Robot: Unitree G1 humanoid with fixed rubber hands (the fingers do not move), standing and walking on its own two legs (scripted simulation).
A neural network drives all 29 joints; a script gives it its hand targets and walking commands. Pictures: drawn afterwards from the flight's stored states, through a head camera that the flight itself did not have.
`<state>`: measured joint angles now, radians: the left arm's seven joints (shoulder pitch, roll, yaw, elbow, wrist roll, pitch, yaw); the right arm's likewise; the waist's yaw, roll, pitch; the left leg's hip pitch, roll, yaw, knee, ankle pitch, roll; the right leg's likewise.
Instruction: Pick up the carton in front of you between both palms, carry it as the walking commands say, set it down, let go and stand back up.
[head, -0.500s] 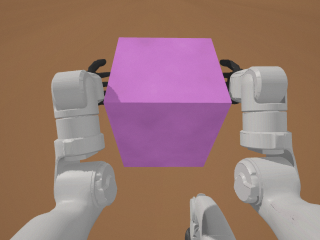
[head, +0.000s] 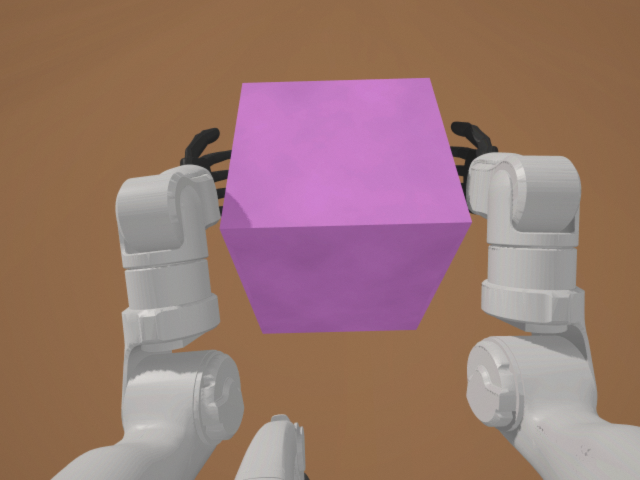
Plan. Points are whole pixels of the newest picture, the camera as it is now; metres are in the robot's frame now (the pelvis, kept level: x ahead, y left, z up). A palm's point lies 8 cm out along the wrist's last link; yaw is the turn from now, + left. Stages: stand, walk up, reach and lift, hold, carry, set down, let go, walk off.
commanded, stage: carry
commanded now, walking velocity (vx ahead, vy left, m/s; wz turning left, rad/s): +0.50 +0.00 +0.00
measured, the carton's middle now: (337, 218) +0.40 +0.00 +0.12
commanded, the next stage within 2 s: none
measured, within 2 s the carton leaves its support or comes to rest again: neither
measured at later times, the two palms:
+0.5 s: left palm (250, 124) +0.65 +0.15 +0.10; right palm (427, 118) +0.64 -0.15 +0.09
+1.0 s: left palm (277, 50) +0.89 +0.12 +0.11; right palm (422, 40) +0.89 -0.18 +0.10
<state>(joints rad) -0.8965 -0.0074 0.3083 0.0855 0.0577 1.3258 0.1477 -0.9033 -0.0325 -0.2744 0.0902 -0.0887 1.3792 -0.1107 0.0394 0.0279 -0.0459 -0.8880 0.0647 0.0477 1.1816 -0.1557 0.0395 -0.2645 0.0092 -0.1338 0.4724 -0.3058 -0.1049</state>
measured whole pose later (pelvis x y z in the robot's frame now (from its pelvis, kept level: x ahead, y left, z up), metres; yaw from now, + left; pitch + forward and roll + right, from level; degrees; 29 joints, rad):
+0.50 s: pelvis +0.31 +0.01 +0.01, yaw -2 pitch +5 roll +0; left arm -0.55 -0.07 0.25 0.09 0.11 1.22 0.11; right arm -0.54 0.08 -0.23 0.11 -0.11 1.23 -0.11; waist 0.00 0.00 -0.07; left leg -0.23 -0.02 0.13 0.29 -0.15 0.07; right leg -0.59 -0.10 -0.04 0.79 -0.24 0.04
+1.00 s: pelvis +0.63 -0.03 +0.01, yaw +1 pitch +5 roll +0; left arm -0.18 -0.14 0.11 -0.31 0.11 1.21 0.09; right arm -0.16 0.13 -0.12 -0.32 -0.12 1.24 -0.09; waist 0.01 0.01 -0.18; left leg -0.59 0.09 0.13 0.59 -0.08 -0.03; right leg -0.06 -0.05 -0.19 0.24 -0.26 0.01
